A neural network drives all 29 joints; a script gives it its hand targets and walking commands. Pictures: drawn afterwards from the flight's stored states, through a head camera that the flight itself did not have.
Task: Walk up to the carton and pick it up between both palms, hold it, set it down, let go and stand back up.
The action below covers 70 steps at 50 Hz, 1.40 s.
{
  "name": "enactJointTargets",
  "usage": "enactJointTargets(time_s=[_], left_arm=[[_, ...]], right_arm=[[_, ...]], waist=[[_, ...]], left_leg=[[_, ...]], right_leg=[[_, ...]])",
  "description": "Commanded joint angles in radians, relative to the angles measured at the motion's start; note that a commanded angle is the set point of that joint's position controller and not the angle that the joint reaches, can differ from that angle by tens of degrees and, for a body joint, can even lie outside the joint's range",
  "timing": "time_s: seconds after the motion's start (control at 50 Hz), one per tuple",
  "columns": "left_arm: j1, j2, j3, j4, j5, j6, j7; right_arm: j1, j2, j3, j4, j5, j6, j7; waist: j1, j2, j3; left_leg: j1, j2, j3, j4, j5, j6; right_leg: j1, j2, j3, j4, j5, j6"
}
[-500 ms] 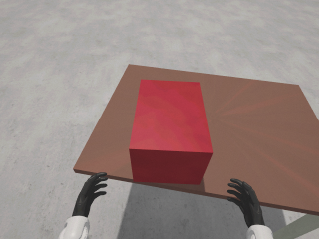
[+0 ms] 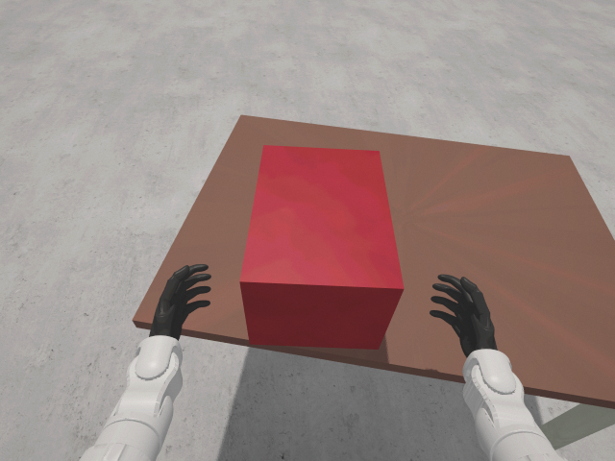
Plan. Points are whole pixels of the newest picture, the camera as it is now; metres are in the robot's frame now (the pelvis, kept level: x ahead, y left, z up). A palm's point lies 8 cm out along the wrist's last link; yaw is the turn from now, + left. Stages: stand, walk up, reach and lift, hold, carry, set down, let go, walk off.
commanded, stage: reach and lift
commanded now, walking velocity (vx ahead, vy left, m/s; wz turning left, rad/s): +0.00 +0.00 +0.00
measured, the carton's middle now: (318, 242) +0.50 +0.01 -0.05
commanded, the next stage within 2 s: none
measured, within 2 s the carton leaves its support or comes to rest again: neither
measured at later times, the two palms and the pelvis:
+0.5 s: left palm (173, 259) +0.37 +0.21 +0.05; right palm (473, 266) +0.37 -0.21 +0.07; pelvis +0.01 +0.00 +0.01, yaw -1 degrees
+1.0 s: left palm (184, 201) +0.44 +0.21 +0.10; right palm (473, 211) +0.44 -0.21 +0.11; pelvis +0.00 +0.00 +0.00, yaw +0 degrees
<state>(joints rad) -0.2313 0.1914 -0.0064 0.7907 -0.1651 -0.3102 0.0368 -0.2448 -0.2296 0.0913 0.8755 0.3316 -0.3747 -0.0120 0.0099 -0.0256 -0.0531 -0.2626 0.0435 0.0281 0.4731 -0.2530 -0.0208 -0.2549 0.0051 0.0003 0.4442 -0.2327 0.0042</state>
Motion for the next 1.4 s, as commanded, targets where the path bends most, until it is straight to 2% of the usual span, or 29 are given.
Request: enactJointTargets(time_s=[0.0, 0.02, 0.08, 0.1, 0.12, 0.18, 0.2, 0.22, 0.24, 0.26, 0.3, 0.34, 0.38, 0.5, 0.56, 0.64, 0.68, 0.76, 0.78, 0.84, 0.9, 0.96, 1.06, 1.08, 1.14, 1.24, 1.26, 1.28, 1.38], left_arm=[[-0.216, 0.111, 0.052, -0.157, 0.019, 0.036, -0.013], [-0.211, 0.106, 0.060, -0.159, 0.025, 0.056, -0.018], [-0.268, 0.093, 0.057, -0.237, 0.022, 0.094, -0.002], [-0.323, 0.112, 0.064, -0.230, 0.019, 0.115, -0.009], [-0.295, 0.102, 0.055, -0.208, 0.006, 0.131, -0.017], [-0.289, 0.071, 0.061, -0.202, 0.030, 0.161, -0.032], [-0.323, 0.079, 0.083, -0.224, 0.039, 0.176, -0.032], [-0.359, 0.101, 0.092, -0.211, 0.037, 0.181, -0.030], [-0.361, 0.109, 0.094, -0.215, 0.040, 0.191, -0.031], [-0.398, 0.094, 0.085, -0.216, 0.044, 0.199, -0.024], [-0.468, 0.108, 0.084, -0.212, 0.038, 0.208, -0.020], [-0.466, 0.111, 0.103, -0.228, 0.049, 0.205, -0.019], [-0.487, 0.113, 0.124, -0.203, 0.053, 0.209, -0.022], [-0.647, 0.143, 0.104, -0.131, 0.031, 0.235, -0.012], [-0.734, 0.120, 0.066, -0.043, 0.011, 0.243, -0.007], [-0.738, 0.155, 0.115, -0.010, 0.044, 0.229, -0.002], [-0.795, 0.142, 0.077, 0.053, 0.014, 0.225, -0.011], [-0.864, 0.158, 0.087, 0.156, 0.013, 0.217, -0.008], [-0.886, 0.167, 0.083, 0.154, 0.006, 0.209, -0.012], [-1.029, 0.187, 0.067, 0.186, -0.036, 0.167, -0.006], [-1.094, 0.196, 0.040, 0.236, -0.036, 0.160, 0.009], [-1.167, 0.218, 0.026, 0.323, -0.083, 0.155, 0.007], [-1.189, 0.233, -0.002, 0.425, -0.093, 0.139, -0.011], [-1.208, 0.223, 0.000, 0.410, -0.103, 0.133, -0.009], [-1.243, 0.248, -0.014, 0.427, -0.106, 0.100, -0.017], [-1.231, 0.220, -0.044, 0.547, -0.132, 0.056, -0.033], [-1.196, 0.225, -0.039, 0.552, -0.118, 0.039, -0.032], [-1.204, 0.220, -0.038, 0.584, -0.117, 0.029, -0.032], [-1.206, 0.197, -0.022, 0.594, -0.105, -0.045, -0.024]], right_arm=[[-0.200, -0.122, -0.003, -0.088, 0.017, 0.018, -0.018], [-0.223, -0.127, -0.025, -0.103, 0.028, 0.029, -0.022], [-0.273, -0.139, -0.040, -0.161, 0.012, 0.061, -0.010], [-0.364, -0.166, -0.060, -0.161, 0.016, 0.075, -0.012], [-0.340, -0.171, -0.045, -0.157, 0.009, 0.085, -0.016], [-0.343, -0.145, -0.048, -0.141, 0.015, 0.127, -0.015], [-0.356, -0.144, -0.041, -0.169, 0.016, 0.126, -0.013], [-0.387, -0.156, -0.069, -0.166, 0.012, 0.131, -0.016], [-0.388, -0.176, -0.059, -0.160, 0.018, 0.140, -0.017], [-0.413, -0.162, -0.071, -0.155, 0.029, 0.145, -0.020], [-0.476, -0.191, -0.088, -0.151, 0.000, 0.155, -0.023], [-0.470, -0.170, -0.054, -0.131, 0.008, 0.163, -0.017], [-0.496, -0.177, -0.050, -0.105, 0.028, 0.166, -0.019], [-0.635, -0.208, -0.047, -0.069, 0.031, 0.188, -0.025], [-0.706, -0.214, -0.068, 0.049, 0.037, 0.211, -0.017], [-0.759, -0.226, -0.036, 0.065, 0.054, 0.201, -0.014], [-0.818, -0.216, -0.037, 0.084, 0.045, 0.200, -0.020], [-0.875, -0.243, -0.030, 0.198, 0.051, 0.203, -0.024], [-0.905, -0.257, -0.022, 0.177, 0.053, 0.195, -0.024], [-1.004, -0.257, -0.013, 0.179, 0.059, 0.184, -0.021], [-1.066, -0.279, 0.000, 0.246, 0.091, 0.189, -0.011], [-1.120, -0.308, 0.007, 0.327, 0.110, 0.192, -0.004], [-1.150, -0.315, 0.036, 0.424, 0.155, 0.196, 0.008], [-1.158, -0.314, 0.059, 0.407, 0.140, 0.193, 0.012], [-1.174, -0.285, 0.066, 0.352, 0.155, 0.186, 0.018], [-1.206, -0.270, 0.083, 0.413, 0.126, 0.166, 0.014], [-1.176, -0.275, 0.050, 0.461, 0.126, 0.155, 0.018], [-1.161, -0.249, 0.081, 0.453, 0.134, 0.148, 0.020], [-1.169, -0.231, 0.055, 0.436, 0.106, 0.080, 0.018]], waist=[[0.003, 0.045, -0.252], [-0.021, 0.033, -0.230], [0.002, 0.033, -0.270], [-0.026, 0.020, -0.271], [-0.010, -0.031, -0.248], [-0.007, 0.011, -0.222], [0.024, 0.020, -0.278], [-0.006, 0.019, -0.308], [0.016, -0.001, -0.268], [-0.014, 0.037, -0.265], [-0.010, 0.029, -0.293], [0.021, 0.040, -0.333], [0.015, 0.019, -0.359], [0.014, 0.031, -0.424], [-0.009, 0.073, -0.369], [0.025, 0.040, -0.501], [-0.009, 0.030, -0.474], [-0.010, 0.012, -0.503], [0.013, 0.008, -0.522], [0.006, -0.006, -0.592], [0.010, 0.057, -0.668], [0.000, 0.051, -0.707], [0.005, 0.049, -0.696], [0.012, 0.003, -0.709], [0.033, 0.018, -0.786], [0.010, -0.006, -0.724], [0.007, 0.049, -0.729], [0.019, 0.003, -0.726], [0.011, 0.018, -0.817]], left_leg=[[0.179, -0.050, 0.011, -0.046, 0.299, -0.018], [0.167, -0.058, 0.008, -0.050, 0.271, -0.013], [0.217, -0.046, -0.005, -0.054, 0.332, -0.027], [0.220, -0.052, -0.007, -0.046, 0.350, -0.025], [0.224, -0.043, -0.004, -0.061, 0.297, -0.005], [0.242, -0.048, 0.003, -0.089, 0.333, -0.013], [0.236, -0.052, 0.008, -0.067, 0.353, -0.017], [0.232, -0.048, 0.017, -0.073, 0.377, -0.023], [0.237, -0.047, 0.010, -0.089, 0.389, -0.024], [0.239, -0.054, 0.013, -0.075, 0.396, -0.028], [0.250, -0.043, 0.012, -0.079, 0.372, -0.029], [0.251, -0.050, 0.015, -0.070, 0.412, -0.026], [0.245, -0.052, 0.016, -0.055, 0.443, -0.024], [0.191, -0.049, 0.012, -0.063, 0.439, -0.023], [0.200, -0.042, 0.012, -0.051, 0.343, -0.031], [0.212, -0.046, -0.003, -0.030, 0.496, -0.040], [0.158, -0.048, 0.009, -0.024, 0.457, -0.025], [0.157, -0.042, -0.007, -0.019, 0.450, -0.028], [0.152, -0.040, 0.011, -0.015, 0.448, -0.026], [0.104, -0.038, 0.002, -0.001, 0.399, -0.021], [0.129, -0.034, -0.008, 0.025, 0.441, -0.029], [0.105, -0.025, -0.005, 0.054, 0.462, -0.046], [0.053, -0.025, -0.016, 0.068, 0.454, -0.042], [0.043, -0.023, -0.013, 0.063, 0.450, -0.032], [-0.055, -0.030, 0.014, 0.070, 0.430, -0.029], [-0.120, -0.021, 0.012, 0.067, 0.352, -0.019], [-0.116, -0.021, 0.011, 0.062, 0.357, -0.024], [-0.124, -0.017, 0.012, 0.065, 0.385, -0.020], [-0.146, -0.016, 0.016, 0.133, 0.464, -0.044]], right_leg=[[0.085, 0.005, 0.003, -0.075, 0.290, -0.018], [0.047, 0.005, -0.001, -0.083, 0.264, -0.007], [0.029, 0.031, -0.022, -0.092, 0.226, -0.019], [0.046, 0.035, -0.018, -0.097, 0.258, -0.018], [0.046, 0.023, -0.015, -0.118, 0.235, -0.008], [0.074, 0.023, -0.016, -0.119, 0.285, 0.001], [0.105, 0.028, -0.012, -0.112, 0.314, -0.005], [0.099, 0.036, -0.027, -0.104, 0.337, 0.002], [0.098, 0.041, -0.026, -0.112, 0.341, 0.004], [0.088, 0.043, -0.016, -0.130, 0.340, -0.004], [0.068, 0.033, -0.019, -0.129, 0.293, -0.005], [0.090, 0.032, -0.015, -0.113, 0.367, -0.002], [0.111, 0.037, -0.017, -0.112, 0.427, 0.004], [0.125, 0.037, -0.021, -0.091, 0.406, 0.000], [0.006, 0.033, -0.022, -0.125, 0.246, -0.013], [0.033, 0.043, -0.029, -0.078, 0.440, -0.003], [0.051, 0.035, -0.022, -0.087, 0.397, -0.001], [0.028, 0.041, -0.033, -0.087, 0.395, 0.013], [0.016, 0.038, -0.029, -0.087, 0.394, 0.013], [-0.024, 0.035, -0.029, -0.062, 0.356, 0.012], [-0.060, 0.033, -0.041, -0.048, 0.379, 0.010], [-0.130, 0.036, -0.036, -0.031, 0.386, 0.000], [-0.155, 0.031, -0.037, -0.003, 0.402, 0.010], [-0.141, 0.043, -0.036, -0.003, 0.398, 0.018], [-0.111, 0.026, -0.020, 0.021, 0.435, 0.018], [-0.118, 0.021, -0.016, 0.032, 0.384, 0.029], [-0.151, 0.021, -0.021, 0.037, 0.381, 0.021], [-0.168, 0.025, -0.025, 0.045, 0.392, 0.024], [-0.190, 0.023, -0.036, 0.089, 0.462, 0.016]])
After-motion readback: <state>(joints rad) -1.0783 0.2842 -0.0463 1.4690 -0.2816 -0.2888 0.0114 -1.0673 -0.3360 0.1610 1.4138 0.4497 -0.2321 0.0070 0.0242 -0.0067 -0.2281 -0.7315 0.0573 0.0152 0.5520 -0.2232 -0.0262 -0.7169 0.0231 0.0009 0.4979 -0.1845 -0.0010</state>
